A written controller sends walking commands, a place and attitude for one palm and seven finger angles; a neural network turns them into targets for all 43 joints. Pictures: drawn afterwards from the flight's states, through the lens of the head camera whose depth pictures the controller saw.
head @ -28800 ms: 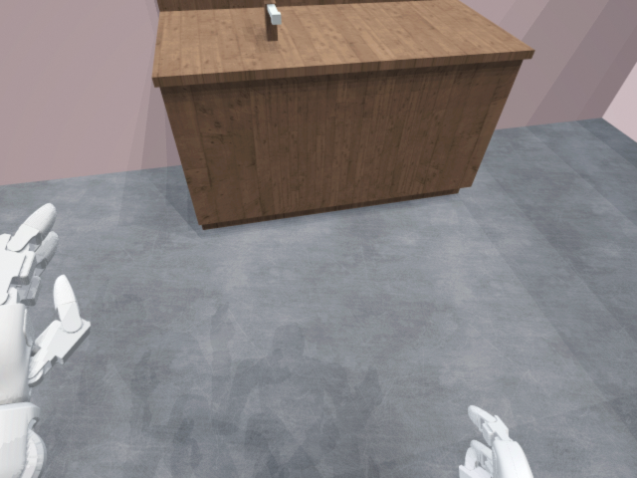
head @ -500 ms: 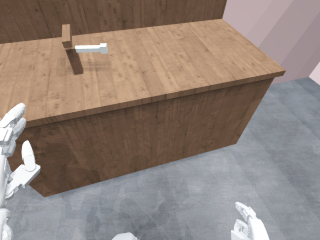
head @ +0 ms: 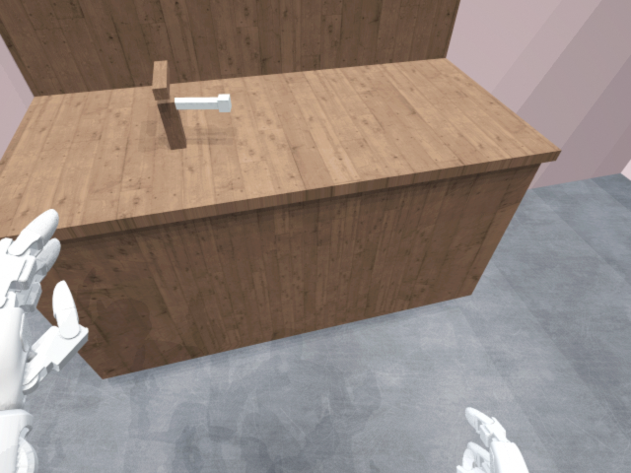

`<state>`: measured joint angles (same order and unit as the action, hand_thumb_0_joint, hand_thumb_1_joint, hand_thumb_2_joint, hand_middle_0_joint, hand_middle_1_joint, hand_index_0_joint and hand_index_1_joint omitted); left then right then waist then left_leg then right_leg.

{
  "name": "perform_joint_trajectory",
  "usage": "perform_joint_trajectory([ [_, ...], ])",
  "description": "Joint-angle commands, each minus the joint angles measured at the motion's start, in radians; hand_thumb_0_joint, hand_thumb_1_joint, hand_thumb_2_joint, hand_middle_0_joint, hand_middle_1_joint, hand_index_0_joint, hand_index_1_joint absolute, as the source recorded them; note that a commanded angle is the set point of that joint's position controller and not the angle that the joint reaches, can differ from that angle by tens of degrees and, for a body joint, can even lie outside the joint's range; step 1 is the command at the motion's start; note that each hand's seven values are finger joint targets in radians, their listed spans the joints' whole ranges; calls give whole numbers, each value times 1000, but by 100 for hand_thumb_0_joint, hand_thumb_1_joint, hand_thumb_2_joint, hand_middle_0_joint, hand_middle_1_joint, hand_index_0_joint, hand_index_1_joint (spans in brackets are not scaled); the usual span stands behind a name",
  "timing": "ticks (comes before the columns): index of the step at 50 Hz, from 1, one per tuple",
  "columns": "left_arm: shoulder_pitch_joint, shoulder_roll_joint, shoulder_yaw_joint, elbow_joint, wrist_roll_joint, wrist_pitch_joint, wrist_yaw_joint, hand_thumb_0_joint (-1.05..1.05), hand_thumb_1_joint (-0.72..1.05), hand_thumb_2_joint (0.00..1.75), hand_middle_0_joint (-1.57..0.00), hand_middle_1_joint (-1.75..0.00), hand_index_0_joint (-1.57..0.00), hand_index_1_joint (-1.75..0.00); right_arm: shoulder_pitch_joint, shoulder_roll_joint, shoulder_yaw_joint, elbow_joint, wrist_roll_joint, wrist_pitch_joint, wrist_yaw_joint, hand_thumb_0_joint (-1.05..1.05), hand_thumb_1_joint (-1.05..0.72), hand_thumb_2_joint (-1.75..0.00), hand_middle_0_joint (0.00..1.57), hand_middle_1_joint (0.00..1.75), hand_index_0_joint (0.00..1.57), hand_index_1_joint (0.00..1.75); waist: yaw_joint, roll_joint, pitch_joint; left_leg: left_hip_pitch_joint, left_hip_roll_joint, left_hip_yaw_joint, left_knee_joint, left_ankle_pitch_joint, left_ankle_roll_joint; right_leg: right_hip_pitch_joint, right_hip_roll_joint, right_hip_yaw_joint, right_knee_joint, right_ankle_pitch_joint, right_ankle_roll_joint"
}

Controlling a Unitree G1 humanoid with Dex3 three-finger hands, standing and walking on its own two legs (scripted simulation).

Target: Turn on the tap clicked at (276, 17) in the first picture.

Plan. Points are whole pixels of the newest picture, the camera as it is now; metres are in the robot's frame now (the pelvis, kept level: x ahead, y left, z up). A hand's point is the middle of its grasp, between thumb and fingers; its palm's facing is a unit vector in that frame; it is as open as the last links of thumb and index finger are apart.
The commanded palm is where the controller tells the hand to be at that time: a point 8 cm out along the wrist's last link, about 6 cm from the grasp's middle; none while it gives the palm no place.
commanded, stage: stop stepping back and stand still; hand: left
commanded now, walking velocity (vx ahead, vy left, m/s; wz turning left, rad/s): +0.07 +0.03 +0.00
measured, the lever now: (224, 103) +0.82 +0.23 +0.07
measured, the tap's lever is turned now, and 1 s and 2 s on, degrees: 78 78 78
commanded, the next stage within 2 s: stand and check the lever's angle in 0.08 s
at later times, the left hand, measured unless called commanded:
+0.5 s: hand (74, 314) +0.22 +0.23 +0.17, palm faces +0.41 -0.81 -0.42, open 7.4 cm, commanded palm +0.17 +0.28 +0.18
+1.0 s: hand (61, 293) +0.24 +0.26 +0.17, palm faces +0.41 -0.82 -0.39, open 7.4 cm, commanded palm +0.19 +0.30 +0.18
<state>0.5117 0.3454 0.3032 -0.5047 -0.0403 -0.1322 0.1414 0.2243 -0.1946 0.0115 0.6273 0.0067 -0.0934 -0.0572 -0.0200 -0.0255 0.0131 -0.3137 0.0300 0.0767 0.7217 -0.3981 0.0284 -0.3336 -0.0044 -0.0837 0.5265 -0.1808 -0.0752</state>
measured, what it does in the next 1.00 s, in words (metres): steps on the spot: left foot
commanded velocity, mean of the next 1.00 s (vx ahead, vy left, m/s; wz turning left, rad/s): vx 0.00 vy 0.00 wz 0.00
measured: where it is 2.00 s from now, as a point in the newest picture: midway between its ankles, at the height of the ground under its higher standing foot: outside the picture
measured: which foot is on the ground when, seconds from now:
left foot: up 0.00-0.02, down 0.04-1.00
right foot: down 0.00-1.00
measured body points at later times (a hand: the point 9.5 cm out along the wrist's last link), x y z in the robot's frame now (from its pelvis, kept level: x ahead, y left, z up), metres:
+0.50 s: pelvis +0.01 -0.01 +0.00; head +0.04 -0.01 +0.45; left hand +0.19 +0.27 +0.20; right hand +0.19 -0.24 -0.09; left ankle +0.03 +0.12 -0.73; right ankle +0.06 -0.09 -0.73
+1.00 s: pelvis +0.03 +0.02 +0.01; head +0.05 +0.02 +0.46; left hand +0.22 +0.30 +0.19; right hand +0.22 -0.21 -0.07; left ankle +0.03 +0.12 -0.73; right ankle +0.06 -0.09 -0.73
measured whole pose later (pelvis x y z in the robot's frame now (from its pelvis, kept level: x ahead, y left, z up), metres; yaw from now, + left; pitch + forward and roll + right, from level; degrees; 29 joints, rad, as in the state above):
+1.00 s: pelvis +0.03 +0.02 +0.01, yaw +0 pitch -1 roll +0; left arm 0.48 0.35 0.33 -0.50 -0.06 -0.15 0.17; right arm 0.17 -0.21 0.01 0.59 0.01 -0.08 -0.06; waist 0.01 0.01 0.05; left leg -0.19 0.01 0.05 0.44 -0.25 0.01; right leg -0.21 0.02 -0.02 0.41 -0.18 -0.02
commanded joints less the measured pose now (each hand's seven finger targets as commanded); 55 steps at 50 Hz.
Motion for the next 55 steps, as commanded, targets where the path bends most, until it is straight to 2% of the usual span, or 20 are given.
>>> perform_joint_trajectory([
  [1, -114, 186, 145, -277, -15, -85, 49, 0, 90, 90, -20, -30, -20, -30, -103, -141, -38, -176, -14, -65, -29, 0, -90, -90, 20, 30, 20, 30, -1, 273, -28, 150, 126, -258, -479, -266, 84, -117, -50, 151, 37, -439, 25],
  [2, -154, 186, 151, -272, -5, -86, 59, 0, 90, 90, -20, -30, -20, -30, -93, -138, -35, -172, -5, -70, -25, 0, -90, -90, 20, 30, 20, 30, -6, 399, -16, 132, 280, -453, -588, -372, 147, -169, 38, 35, 287, -330, 71],
  [3, -171, 215, 175, -230, 11, -77, 59, 0, 90, 90, -20, -30, -20, -30, -87, -121, -44, -166, -2, -76, -25, 0, -90, -90, 20, 30, 20, 30, -7, 303, -18, 56, 296, -419, -579, -232, 176, -152, 40, 77, 465, -295, 80],
  [5, -161, 209, 176, -157, 5, -70, 46, 0, 90, 90, -20, -30, -20, -30, -75, -117, -53, -142, 10, -82, -12, 0, -90, -90, 20, 30, 20, 30, -3, 186, -21, 44, 244, -341, -530, -213, 139, -145, 3, 96, 429, -260, 86],
  [9, -77, 131, 107, -40, 3, -56, 26, 0, 90, 90, -20, -30, -20, -30, -105, -126, -39, -152, 19, -71, -5, 0, -90, -90, 20, 30, 20, 30, 19, 111, 22, -49, 120, -151, -312, 10, 53, 150, -6, 46, -143, -69, 89],
  [10, -83, 125, 87, -43, 10, -61, 15, 0, 90, 90, -20, -30, -20, -30, -109, -124, -44, -155, 14, -65, 0, 0, -90, -90, 20, 30, 20, 30, 8, 11, 25, -96, 62, -105, -203, 37, 27, 185, -62, 157, -199, -29, 59],
  [11, -97, 148, 91, -64, 7, -66, 6, 0, 90, 90, -20, -30, -20, -30, -124, -125, -52, -164, 13, -61, 6, 0, -90, -90, 20, 30, 20, 30, 5, -124, 3, -135, 8, -68, -52, 19, 2, 175, -187, 368, -284, -86, 4],
  [12, -147, 175, 107, -121, 1, -67, 6, 0, 90, 90, -20, -30, -20, -30, -133, -111, -50, -169, 14, -61, 9, 0, -90, -90, 20, 30, 20, 30, 1, -186, -16, -136, -7, -52, 52, 16, -10, 154, -281, 464, -327, -94, -44],
  [13, -185, 173, 106, -151, 4, -71, 6, 0, 90, 90, -20, -30, -20, -30, -112, -111, -57, -156, 12, -67, 13, 0, -90, -90, 20, 30, 20, 30, 6, -172, -64, -86, -3, -69, 106, -2, -14, 134, -284, 451, -342, -217, -44],
  [14, -160, 179, 115, -166, 3, -72, 9, 0, 90, 90, -20, -30, -20, -30, -96, -126, -66, -155, 14, -68, 11, 0, -90, -90, 20, 30, 20, 30, 10, -185, -68, -76, 5, -83, 94, 26, -11, 143, -263, 419, -331, -179, -38],
  [17, -128, 231, 173, -295, 3, -88, 33, 0, 90, 90, -20, -30, -20, -30, -116, -108, -50, -162, 3, -69, 5, 0, -90, -90, 20, 30, 20, 30, 13, -29, -119, 57, 19, -78, -163, 91, 2, 158, -243, 322, -214, -21, -47],
  [19, -112, 217, 170, -335, -5, -98, 49, 0, 90, 90, -20, -30, -20, -30, -129, -121, -48, -165, -6, -70, -5, 0, -90, -90, 20, 30, 20, 30, 14, 127, -126, 172, 48, -132, -343, 211, 7, 116, -131, 226, -106, -45, 10],
  [20, -90, 213, 176, -322, -5, -97, 55, 0, 90, 90, -20, -30, -20, -30, -139, -130, -52, -172, -8, -69, -13, 0, -90, -90, 20, 30, 20, 30, 23, 196, -109, 181, 121, -224, -388, 251, 25, 81, -67, 171, -50, -48, 41],
  [22, -83, 203, 175, -279, -9, -92, 55, 0, 90, 90, -20, -30, -20, -30, -137, -144, -60, -179, 12, -67, -15, 0, -90, -90, 20, 30, 20, 30, 39, 145, -110, 113, 157, -247, -379, 239, 45, 139, -22, 132, -63, -17, 76],
  [25, -60, 151, 148, -162, -7, -80, 40, 0, 90, 90, -20, -30, -20, -30, -134, -124, -55, -167, 12, -65, -15, 0, -90, -90, 20, 30, 20, 30, 16, 86, -53, 65, 71, -157, -338, 165, 15, 151, -53, 174, -142, -1, 58],
  [29, -56, 136, 119, -117, -13, -76, 30, 0, 90, 90, -20, -30, -20, -30, -123, -133, -63, -164, 12, -61, -8, 0, -90, -90, 20, 30, 20, 30, 8, -23, -100, 117, 49, -113, -266, 236, 0, 163, -99, 227, -194, 58, 48],
  [34, -74, 164, 127, -185, -12, -73, 32, 0, 90, 90, -20, -30, -20, -30, -141, -135, -59, -181, 8, -51, -9, 0, -90, -90, 20, 30, 20, 30, 16, -2, -118, 131, 54, -111, -295, 289, 0, 191, -96, 208, -183, 112, 46],
  [40, -85, 206, 164, -258, -10, -84, 47, 0, 90, 90, -20, -30, -20, -30, -160, -130, -51, -192, -1, -51, -19, 0, -90, -90, 20, 30, 20, 30, 25, 126, -123, 155, 75, -142, -346, 381, 3, 199, -57, 163, -136, 165, 51],
  [48, -48, 138, 114, -157, -19, -73, 36, 0, 90, 90, -20, -30, -20, -30, -146, -135, -54, -187, 5, -39, -16, 0, -90, -90, 20, 30, 20, 30, 19, 59, -116, 155, 73, -127, -349, 355, -7, 196, -54, 159, -162, 177, 58],
  [55, -118, 178, 130, -189, -11, -75, 39, 0, 90, 90, -20, -30, -20, -30, -164, -138, -50, -187, -2, -36, -23, 0, -90, -90, 20, 30, 20, 30, 24, 78, -103, 140, 65, -134, -380, 287, -4, 187, -50, 157, -176, 117, 56],
])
